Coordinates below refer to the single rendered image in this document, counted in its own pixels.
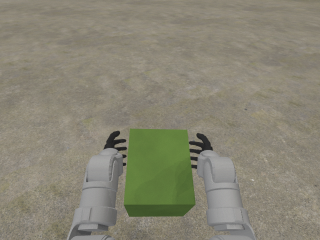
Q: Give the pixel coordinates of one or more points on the robot right forearm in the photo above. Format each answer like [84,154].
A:
[225,208]

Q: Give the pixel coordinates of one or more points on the right robot hand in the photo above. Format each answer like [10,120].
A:
[206,145]

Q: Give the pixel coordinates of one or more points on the left robot hand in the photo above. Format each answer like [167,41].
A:
[110,143]

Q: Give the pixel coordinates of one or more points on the robot left forearm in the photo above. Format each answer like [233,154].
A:
[96,212]

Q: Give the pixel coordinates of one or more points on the carton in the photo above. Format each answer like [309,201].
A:
[159,179]

